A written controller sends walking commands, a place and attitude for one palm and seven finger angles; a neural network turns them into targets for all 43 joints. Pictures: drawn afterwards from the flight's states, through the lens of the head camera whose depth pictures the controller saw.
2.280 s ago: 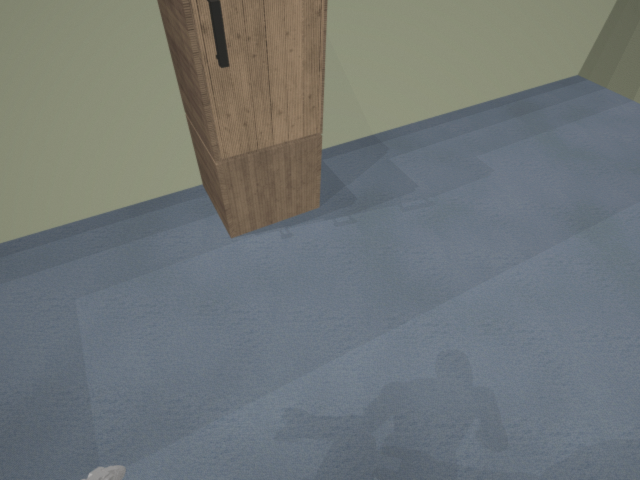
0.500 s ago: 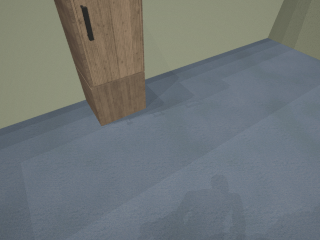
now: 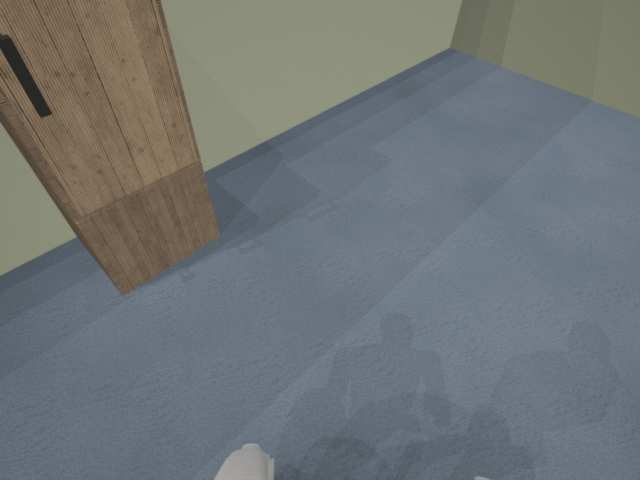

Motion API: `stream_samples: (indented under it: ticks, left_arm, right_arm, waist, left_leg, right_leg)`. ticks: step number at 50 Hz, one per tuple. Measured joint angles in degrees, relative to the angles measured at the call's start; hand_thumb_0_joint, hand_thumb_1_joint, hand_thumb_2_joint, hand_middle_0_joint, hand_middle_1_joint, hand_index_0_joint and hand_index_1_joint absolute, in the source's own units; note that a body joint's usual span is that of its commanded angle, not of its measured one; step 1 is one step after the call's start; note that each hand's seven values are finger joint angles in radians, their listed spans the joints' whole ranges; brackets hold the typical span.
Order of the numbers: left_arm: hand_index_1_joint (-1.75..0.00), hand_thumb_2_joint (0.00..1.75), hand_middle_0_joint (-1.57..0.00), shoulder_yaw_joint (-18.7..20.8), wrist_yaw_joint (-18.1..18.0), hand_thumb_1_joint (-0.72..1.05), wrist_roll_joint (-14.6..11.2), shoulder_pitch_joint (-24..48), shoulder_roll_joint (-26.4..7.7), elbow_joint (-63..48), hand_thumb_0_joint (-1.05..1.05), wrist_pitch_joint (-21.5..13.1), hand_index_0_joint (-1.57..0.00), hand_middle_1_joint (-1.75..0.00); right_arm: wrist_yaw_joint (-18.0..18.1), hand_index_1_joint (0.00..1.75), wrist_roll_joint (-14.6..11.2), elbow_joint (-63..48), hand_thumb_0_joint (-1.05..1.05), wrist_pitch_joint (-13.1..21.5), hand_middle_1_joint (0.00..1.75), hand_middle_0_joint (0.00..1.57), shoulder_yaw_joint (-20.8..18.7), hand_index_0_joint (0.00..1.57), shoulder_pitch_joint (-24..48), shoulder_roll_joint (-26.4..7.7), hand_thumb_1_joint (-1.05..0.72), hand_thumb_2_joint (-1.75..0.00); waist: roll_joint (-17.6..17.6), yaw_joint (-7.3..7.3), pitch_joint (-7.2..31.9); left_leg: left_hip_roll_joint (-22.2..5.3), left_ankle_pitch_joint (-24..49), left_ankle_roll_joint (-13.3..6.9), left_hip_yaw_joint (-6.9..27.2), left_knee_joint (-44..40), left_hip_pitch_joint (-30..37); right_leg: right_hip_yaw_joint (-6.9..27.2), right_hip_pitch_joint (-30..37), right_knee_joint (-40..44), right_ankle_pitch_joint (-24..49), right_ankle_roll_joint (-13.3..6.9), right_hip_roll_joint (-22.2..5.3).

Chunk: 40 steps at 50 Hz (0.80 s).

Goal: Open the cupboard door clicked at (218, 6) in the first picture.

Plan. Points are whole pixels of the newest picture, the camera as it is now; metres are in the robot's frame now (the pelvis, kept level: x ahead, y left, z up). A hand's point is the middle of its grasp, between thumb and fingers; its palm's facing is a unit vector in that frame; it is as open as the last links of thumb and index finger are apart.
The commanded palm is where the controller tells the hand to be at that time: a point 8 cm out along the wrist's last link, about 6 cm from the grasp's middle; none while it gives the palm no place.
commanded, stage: walk to a spot facing it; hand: left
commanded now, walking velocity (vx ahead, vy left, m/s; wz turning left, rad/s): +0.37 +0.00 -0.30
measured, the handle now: (22, 75) +0.82 +0.72 +0.07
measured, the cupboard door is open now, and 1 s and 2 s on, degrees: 0 0 0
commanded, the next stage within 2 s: turn to face it in 0.78 s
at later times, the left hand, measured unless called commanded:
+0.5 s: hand (202, 351) +0.34 +0.24 -0.17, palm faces -0.21 -0.96 -0.17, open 7.4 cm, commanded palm none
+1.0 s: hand (289, 270) +0.53 +0.11 -0.17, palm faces -0.43 -0.87 -0.22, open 7.3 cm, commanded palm none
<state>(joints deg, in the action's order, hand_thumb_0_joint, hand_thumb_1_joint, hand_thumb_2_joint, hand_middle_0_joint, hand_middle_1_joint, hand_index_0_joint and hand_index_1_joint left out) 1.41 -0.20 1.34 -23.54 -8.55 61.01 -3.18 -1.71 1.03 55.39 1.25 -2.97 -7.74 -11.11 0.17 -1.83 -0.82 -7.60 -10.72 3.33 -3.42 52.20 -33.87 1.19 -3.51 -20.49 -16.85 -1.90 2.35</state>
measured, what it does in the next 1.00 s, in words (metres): walks ahead, turning right: left foot, then right foot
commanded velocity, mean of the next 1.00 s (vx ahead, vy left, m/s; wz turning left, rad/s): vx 0.26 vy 0.00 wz -0.36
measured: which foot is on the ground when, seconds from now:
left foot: up 0.00-0.12, down 0.14-0.72, up 0.74-1.00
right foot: down 0.00-0.14, up 0.16-0.70, down 0.72-1.00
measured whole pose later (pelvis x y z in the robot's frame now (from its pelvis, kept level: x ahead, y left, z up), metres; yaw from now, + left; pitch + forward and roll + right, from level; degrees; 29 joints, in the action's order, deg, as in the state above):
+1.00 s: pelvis +0.40 -0.04 +0.00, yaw -28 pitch +0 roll -1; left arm 2.8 -0.6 1.0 -13.2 -10.8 57.8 -2.0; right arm 0.5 1.0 53.7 1.6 -2.7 -8.8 -10.4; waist 1.1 1.2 -3.2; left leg -9.4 -16.0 3.8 -2.2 59.1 -33.0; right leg -4.3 -13.8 -26.5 -12.9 -4.4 3.3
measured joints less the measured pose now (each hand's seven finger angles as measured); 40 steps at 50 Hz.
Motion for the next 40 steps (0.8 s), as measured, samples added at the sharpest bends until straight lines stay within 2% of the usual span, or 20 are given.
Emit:
stream_samples:
  ticks: [3,6,7,9,11,14,18,22,27,31,34,36,37,39,40]
  left_arm:
    - [-0.30,0.90,-0.20,0.3,-0.3,0.91,0.1,-0.1,-0.3,0.0,0.01,0.0,-0.20,-0.30]
    - [-0.30,0.90,-0.20,0.8,-0.4,0.91,0.0,-0.7,-0.9,0.1,0.01,0.2,-0.20,-0.30]
    - [-0.30,0.90,-0.20,1.1,-0.4,0.91,-0.2,-0.9,-1.2,0.3,0.01,0.4,-0.20,-0.30]
    - [-0.30,0.90,-0.20,1.7,-0.2,0.91,-0.6,0.4,-2.0,0.9,0.01,1.4,-0.20,-0.30]
    - [-0.30,0.90,-0.20,2.3,0.0,0.91,-0.4,1.6,-3.0,1.1,0.01,2.2,-0.20,-0.30]
    - [-0.30,0.90,-0.20,3.2,0.8,0.91,0.2,4.3,-4.3,0.0,0.01,2.8,-0.20,-0.30]
    - [-0.30,0.90,-0.20,4.1,1.2,0.91,0.5,7.8,-5.3,-2.8,0.01,3.7,-0.19,-0.30]
    - [-0.30,0.90,-0.20,4.4,1.8,0.91,0.7,11.1,-5.3,-4.8,0.01,4.7,-0.19,-0.30]
    - [-0.30,0.90,-0.19,3.6,2.4,0.92,0.6,14.9,-4.2,-5.8,0.01,5.5,-0.19,-0.30]
    - [-0.30,0.90,-0.19,2.8,2.7,0.91,0.4,17.9,-2.9,-6.4,0.01,5.5,-0.19,-0.30]
    - [-0.30,0.90,-0.20,2.3,2.8,0.91,0.3,19.5,-2.0,-7.4,0.01,4.7,-0.19,-0.30]
    - [-0.30,0.90,-0.20,2.1,2.9,0.91,0.4,19.4,-2.2,-8.1,0.01,3.1,-0.19,-0.30]
    - [-0.30,0.90,-0.20,2.1,2.7,0.91,0.4,19.1,-2.4,-8.5,0.01,2.1,-0.19,-0.30]
    - [-0.30,0.90,-0.20,2.1,1.9,0.91,-0.5,18.4,-2.4,-8.3,0.01,1.3,-0.20,-0.30]
    - [-0.30,0.90,-0.20,2.0,1.6,0.91,-0.8,17.8,-2.4,-8.0,0.01,1.4,-0.20,-0.30]
  right_arm:
    - [-0.2,0.30,-0.1,-0.5,0.01,0.3,0.30,0.19,0.3,0.19,1.1,0.7,-0.91,-0.90]
    - [-0.1,0.30,-0.1,-0.9,0.01,1.3,0.30,0.20,0.8,0.19,1.3,1.4,-0.91,-0.90]
    - [0.1,0.30,0.1,-1.1,0.01,2.0,0.30,0.20,0.9,0.20,1.4,1.5,-0.91,-0.90]
    - [0.6,0.30,0.5,-1.2,0.01,3.0,0.30,0.20,1.2,0.20,1.4,2.5,-0.91,-0.90]
    - [1.0,0.30,0.5,-0.8,0.01,3.2,0.30,0.20,1.6,0.20,-0.2,3.3,-0.91,-0.90]
    - [2.1,0.30,0.0,0.4,0.00,3.7,0.30,0.20,0.9,0.20,-3.9,3.9,-0.92,-0.90]
    - [3.1,0.30,-0.1,2.7,-0.01,4.0,0.30,0.20,0.0,0.20,-8.6,2.0,-0.95,-0.90]
    - [3.1,0.30,-0.2,5.1,-0.01,3.6,0.30,0.20,0.1,0.20,-13.1,1.2,-0.94,-0.90]
    - [2.9,0.30,0.0,6.9,0.00,3.2,0.30,0.19,0.5,0.19,-17.2,1.8,-0.92,-0.90]
    - [2.7,0.30,0.4,7.5,0.01,2.8,0.30,0.19,1.0,0.20,-19.4,2.7,-0.91,-0.90]
    - [2.4,0.30,0.5,7.9,0.01,2.2,0.30,0.20,1.0,0.20,-20.6,3.3,-0.91,-0.90]
    - [2.0,0.30,0.2,8.0,0.01,1.5,0.30,0.20,1.2,0.20,-21.5,3.9,-0.91,-0.90]
    - [1.7,0.30,-0.2,7.9,0.01,1.0,0.30,0.20,1.3,0.20,-21.5,4.1,-0.91,-0.90]
    - [1.6,0.30,-0.7,7.5,0.01,-0.2,0.30,0.20,1.1,0.20,-18.6,3.8,-0.91,-0.90]
    - [1.7,0.30,-0.8,6.9,0.01,-0.5,0.30,0.20,0.9,0.20,-16.8,3.6,-0.91,-0.90]
  waist:
    - [-0.3,-1.08,-0.2]
    - [-1.2,-1.70,-0.3]
    - [-1.5,-1.54,-0.5]
    - [-2.8,-1.22,-1.6]
    - [-3.3,-0.70,-1.6]
    - [-3.4,0.21,-1.3]
    - [-3.4,0.84,-0.7]
    - [-3.4,1.39,-0.6]
    - [-2.6,3.19,-2.0]
    - [-1.6,5.04,-3.7]
    - [-0.3,5.81,-4.7]
    - [-0.5,5.38,-4.8]
    - [-0.9,4.65,-4.7]
    - [-0.6,4.24,-5.6]
    - [-0.4,4.30,-5.9]
  left_leg:
    - [0.7,-0.4,-0.6,-0.5,-7.9,2.5]
    - [2.3,-0.3,-1.7,-1.5,-16.7,8.1]
    - [2.6,0.9,-2.7,-2.0,-17.9,9.6]
    - [2.8,-2.2,-4.6,-4.1,-14.0,10.2]
    - [2.5,-4.8,-5.4,-6.2,-14.8,13.3]
    - [2.6,-4.5,-5.4,-8.5,-20.3,18.7]
    - [3.3,-4.3,-5.6,-11.6,-26.7,24.6]
    - [4.0,-5.4,-5.4,-14.2,-30.3,29.2]
    - [3.8,-8.2,-4.1,-16.9,-32.3,34.4]
    - [2.8,-11.5,-2.2,-19.3,-32.1,38.0]
    - [0.4,-15.6,-0.1,-21.0,-28.4,39.5]
    - [-2.3,-18.6,0.6,-21.2,-18.5,37.8]
    - [-3.3,-18.4,0.5,-18.9,-8.7,34.4]
    - [-2.8,-18.9,0.0,-9.6,11.7,25.4]
    - [-2.2,-17.1,-0.2,-6.2,18.4,21.2]
  right_leg:
    - [0.9,2.3,-0.1,-2.4,1.2,-0.5]
    - [2.1,3.3,-3.9,-7.1,2.6,-1.4]
    - [2.6,1.9,-8.7,-9.4,2.5,-1.7]
    - [2.7,-4.7,-26.7,-12.4,1.3,-2.1]
    - [1.3,-11.7,-41.6,-9.9,0.6,-2.3]
    - [-2.1,-20.3,-50.2,-3.2,0.9,-4.3]
    - [-3.4,-28.5,-50.1,3.6,2.0,-6.6]
    - [-3.6,-33.2,-46.4,8.7,3.1,-8.3]
    - [-5.8,-32.8,-34.2,10.3,3.3,-9.1]
    - [-8.0,-30.1,-24.6,8.5,2.0,-7.9]
    - [-10.0,-26.9,-19.5,4.8,-0.3,-5.3]
    - [-11.1,-22.4,-15.1,5.4,-2.3,-3.6]
    - [-10.8,-22.5,-15.9,8.8,-3.4,-3.3]
    - [-10.1,-22.2,-19.7,4.9,-4.3,-1.9]
    - [-9.8,-20.8,-19.3,3.1,-4.3,-1.3]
